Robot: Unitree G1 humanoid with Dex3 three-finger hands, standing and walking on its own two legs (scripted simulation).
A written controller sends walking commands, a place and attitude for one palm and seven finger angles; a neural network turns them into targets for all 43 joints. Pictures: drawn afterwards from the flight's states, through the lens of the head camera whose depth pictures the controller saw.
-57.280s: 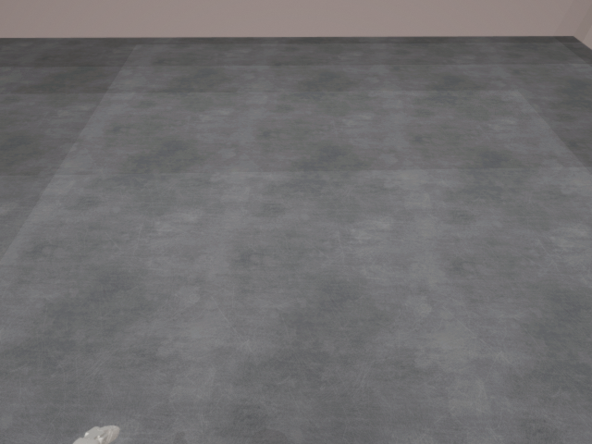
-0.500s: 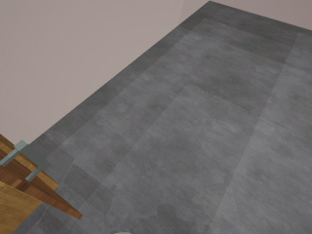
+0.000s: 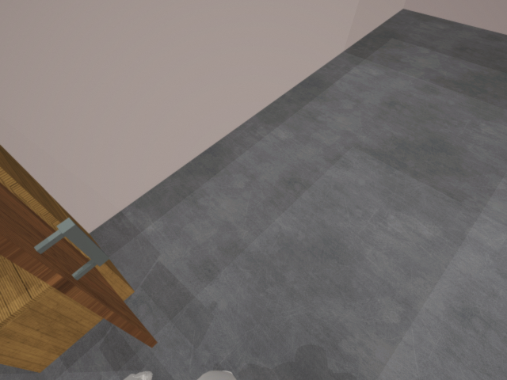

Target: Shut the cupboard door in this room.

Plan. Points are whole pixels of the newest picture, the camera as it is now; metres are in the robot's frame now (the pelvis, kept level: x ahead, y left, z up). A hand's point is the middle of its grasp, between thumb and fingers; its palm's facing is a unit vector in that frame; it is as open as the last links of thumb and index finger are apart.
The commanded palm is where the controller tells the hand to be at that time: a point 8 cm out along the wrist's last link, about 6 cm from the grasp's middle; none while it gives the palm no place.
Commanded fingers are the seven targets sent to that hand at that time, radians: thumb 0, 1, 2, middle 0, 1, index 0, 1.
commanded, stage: stand and wait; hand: left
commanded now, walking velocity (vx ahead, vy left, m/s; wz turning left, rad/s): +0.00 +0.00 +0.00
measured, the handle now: (74, 252) +0.30 +0.32 +0.03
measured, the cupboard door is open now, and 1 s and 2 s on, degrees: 92 92 92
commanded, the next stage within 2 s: turn or walk to find it in 0.04 s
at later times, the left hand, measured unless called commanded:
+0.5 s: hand out of the picture +0.00 +0.23 -0.16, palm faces +0.24 -0.94 -0.23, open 7.4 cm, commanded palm none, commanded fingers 0.00 0.90 0.90 -0.20 -0.30 -0.20 -0.30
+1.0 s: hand out of the picture -0.01 +0.18 -0.15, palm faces +0.43 -0.86 -0.26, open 7.4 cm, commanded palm none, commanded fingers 0.00 0.90 0.90 -0.20 -0.30 -0.20 -0.30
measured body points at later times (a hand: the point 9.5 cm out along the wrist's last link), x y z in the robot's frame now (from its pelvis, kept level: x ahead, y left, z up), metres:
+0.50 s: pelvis +0.00 +0.02 +0.01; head +0.03 +0.04 +0.46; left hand -0.01 +0.28 -0.15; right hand +0.12 -0.20 -0.13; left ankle -0.02 +0.12 -0.73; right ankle +0.00 -0.12 -0.67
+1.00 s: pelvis +0.01 -0.02 +0.01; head +0.06 -0.02 +0.45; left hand -0.03 +0.23 -0.13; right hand +0.17 -0.23 -0.15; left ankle -0.07 +0.10 -0.68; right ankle +0.05 -0.12 -0.73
